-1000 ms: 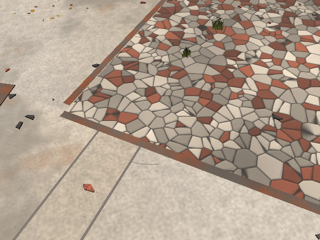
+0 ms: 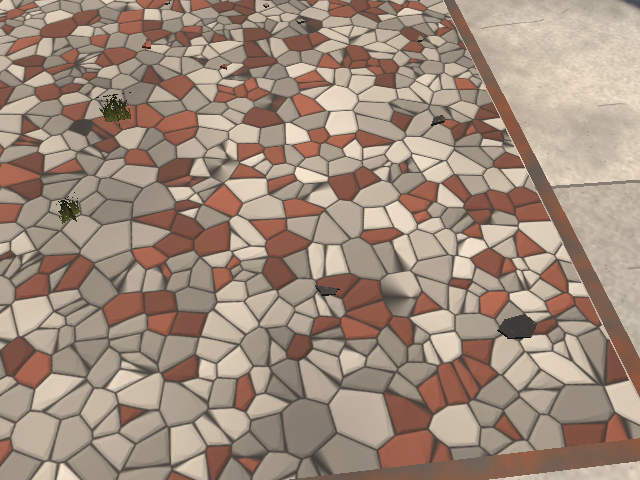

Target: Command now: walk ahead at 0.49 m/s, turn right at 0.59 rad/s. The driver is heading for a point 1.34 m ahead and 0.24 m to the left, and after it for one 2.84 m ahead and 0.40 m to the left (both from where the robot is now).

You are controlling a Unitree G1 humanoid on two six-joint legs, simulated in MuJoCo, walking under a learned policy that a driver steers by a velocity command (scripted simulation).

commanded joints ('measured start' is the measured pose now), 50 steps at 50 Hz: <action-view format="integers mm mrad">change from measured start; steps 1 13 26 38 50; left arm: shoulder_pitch -19 138 -7 -40 -235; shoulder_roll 0 78 46 -8 22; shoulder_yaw -9 -22 -1 -1 -14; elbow -72 19 32 23 -49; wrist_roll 0 48 -20 18 -2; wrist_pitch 2 -79 -60 -11 -22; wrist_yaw -16 33 72 35 11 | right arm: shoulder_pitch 19 161 9 232 197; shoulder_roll -76 -84 -31 -151 -133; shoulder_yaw -11 15 -20 -48 -36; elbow -35 56 -13 42 7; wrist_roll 2 33 -20 -20 20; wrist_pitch -24 18 133 89 30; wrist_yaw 4 -10 34 33 -3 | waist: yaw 22 106 -12 -103 -36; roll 117 37 -61 368 133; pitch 13 -209 -38 12 16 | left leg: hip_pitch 45 -54 -339 157 223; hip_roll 293 151 123 245 186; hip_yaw -174 -47 -128 -390 -424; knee -211 412 628 -60 -142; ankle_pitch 198 301 -101 -499 295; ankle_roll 117 5 -33 125 168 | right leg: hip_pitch -121 701 333 -3 -196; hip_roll -48 -150 -279 -93 -18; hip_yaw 28 53 24 -301 -63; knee -36 -646 -1033 -271 -267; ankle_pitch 103 795 -176 -436 129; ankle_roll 11 -67 -135 25 115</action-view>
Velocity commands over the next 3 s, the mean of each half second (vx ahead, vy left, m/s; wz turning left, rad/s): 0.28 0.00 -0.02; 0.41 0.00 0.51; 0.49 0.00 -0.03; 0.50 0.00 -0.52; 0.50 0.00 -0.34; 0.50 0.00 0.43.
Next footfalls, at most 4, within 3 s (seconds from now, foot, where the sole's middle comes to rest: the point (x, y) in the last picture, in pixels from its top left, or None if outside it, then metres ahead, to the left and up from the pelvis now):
0.24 right None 0.28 -0.12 -0.78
0.74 left None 0.25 0.10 -0.78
1.22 right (283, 410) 0.63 0.08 -0.78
1.76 left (184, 315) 0.88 0.32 -0.78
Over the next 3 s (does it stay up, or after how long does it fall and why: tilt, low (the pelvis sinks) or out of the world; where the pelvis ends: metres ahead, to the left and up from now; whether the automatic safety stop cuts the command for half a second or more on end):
stays up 1.38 0.17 -0.01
